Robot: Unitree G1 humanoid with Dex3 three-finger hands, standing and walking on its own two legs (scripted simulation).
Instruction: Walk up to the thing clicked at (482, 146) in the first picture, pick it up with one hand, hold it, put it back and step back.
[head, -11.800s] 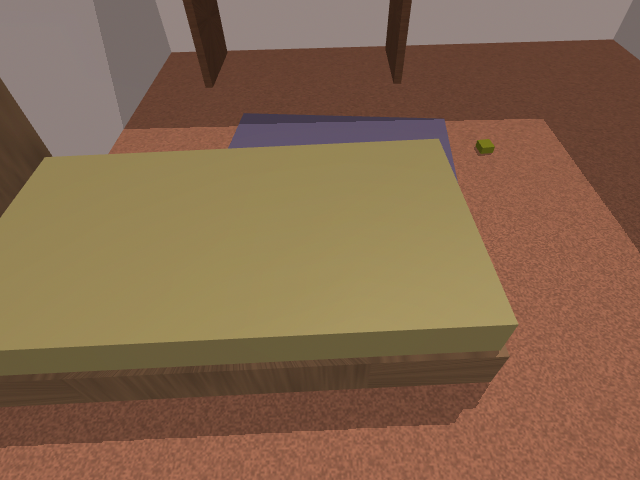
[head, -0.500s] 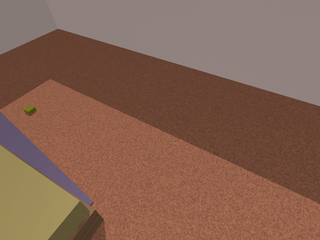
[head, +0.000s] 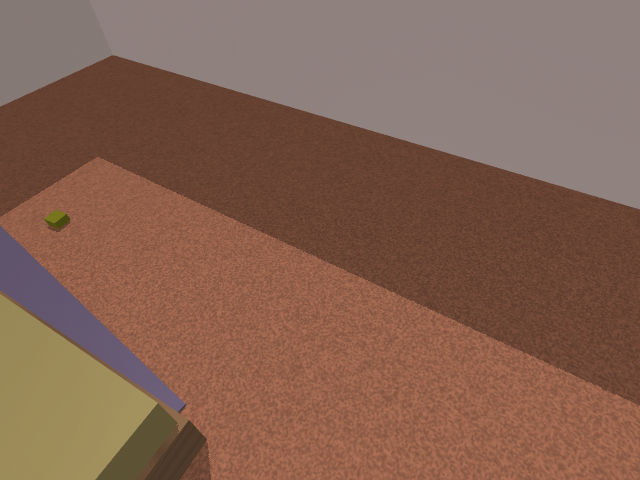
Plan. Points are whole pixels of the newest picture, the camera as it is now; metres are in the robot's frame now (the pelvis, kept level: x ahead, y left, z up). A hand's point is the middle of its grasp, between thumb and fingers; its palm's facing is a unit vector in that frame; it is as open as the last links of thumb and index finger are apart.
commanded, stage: stand
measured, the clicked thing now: (57, 219) +1.34 +1.30 -0.76
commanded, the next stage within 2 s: walk up in 0.80 s
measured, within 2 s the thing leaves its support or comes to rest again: neither
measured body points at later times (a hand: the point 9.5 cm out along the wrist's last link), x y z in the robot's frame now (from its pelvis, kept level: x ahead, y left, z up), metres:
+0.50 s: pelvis +0.01 +0.00 +0.00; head +0.01 -0.01 +0.45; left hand +0.09 +0.30 -0.13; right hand +0.08 -0.30 -0.14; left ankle +0.00 +0.15 -0.75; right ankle +0.01 -0.12 -0.75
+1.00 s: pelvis +0.03 +0.02 +0.00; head +0.03 +0.02 +0.45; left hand +0.06 +0.34 -0.12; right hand +0.10 -0.31 -0.12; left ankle +0.05 +0.15 -0.72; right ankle +0.01 -0.11 -0.75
